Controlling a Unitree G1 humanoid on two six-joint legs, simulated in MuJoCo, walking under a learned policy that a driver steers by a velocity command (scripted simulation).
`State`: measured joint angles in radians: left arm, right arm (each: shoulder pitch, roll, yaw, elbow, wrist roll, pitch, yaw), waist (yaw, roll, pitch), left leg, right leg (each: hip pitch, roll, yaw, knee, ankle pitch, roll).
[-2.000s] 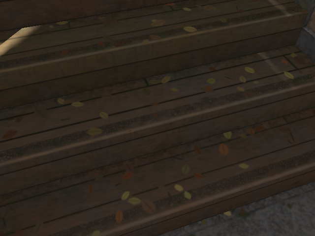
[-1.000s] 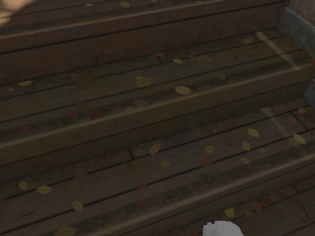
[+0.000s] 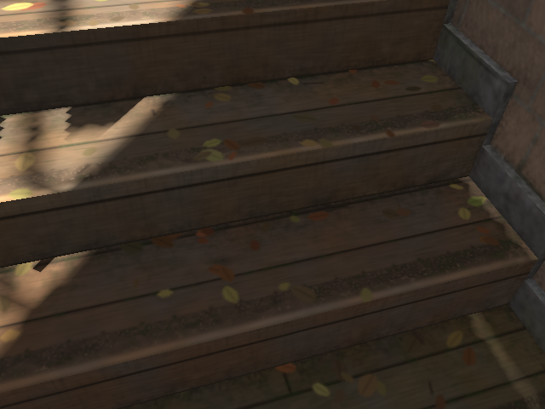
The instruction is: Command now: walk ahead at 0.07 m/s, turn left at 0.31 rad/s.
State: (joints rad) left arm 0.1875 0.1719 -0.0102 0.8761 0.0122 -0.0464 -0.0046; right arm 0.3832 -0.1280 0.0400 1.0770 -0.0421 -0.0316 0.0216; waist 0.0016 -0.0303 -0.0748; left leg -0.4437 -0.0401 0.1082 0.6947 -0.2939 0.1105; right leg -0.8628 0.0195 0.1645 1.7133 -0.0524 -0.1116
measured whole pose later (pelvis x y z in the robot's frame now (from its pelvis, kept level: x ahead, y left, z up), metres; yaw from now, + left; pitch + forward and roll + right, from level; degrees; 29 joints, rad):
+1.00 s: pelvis +0.22 +0.15 +0.06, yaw +33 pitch +3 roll +2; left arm 0.52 0.16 0.00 1.02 -0.01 -0.06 0.02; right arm -0.05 -0.17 0.04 0.58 0.02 -0.03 0.05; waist 0.04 -0.01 -0.01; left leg -0.92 0.02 0.18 1.33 -0.49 0.13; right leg -0.03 -0.23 -0.09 0.62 -0.07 -0.01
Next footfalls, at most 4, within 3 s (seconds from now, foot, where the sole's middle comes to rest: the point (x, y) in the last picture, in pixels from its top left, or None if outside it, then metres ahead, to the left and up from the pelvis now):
0.36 right None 0.16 -0.12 -0.75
0.94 left None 0.31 0.30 -0.58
1.48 right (126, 356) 0.50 0.28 -0.40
2.04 left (25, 334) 0.54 0.48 -0.40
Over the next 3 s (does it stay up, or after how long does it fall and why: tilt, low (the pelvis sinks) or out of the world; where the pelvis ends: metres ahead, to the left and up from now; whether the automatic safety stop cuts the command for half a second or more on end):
stays up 0.84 0.17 0.49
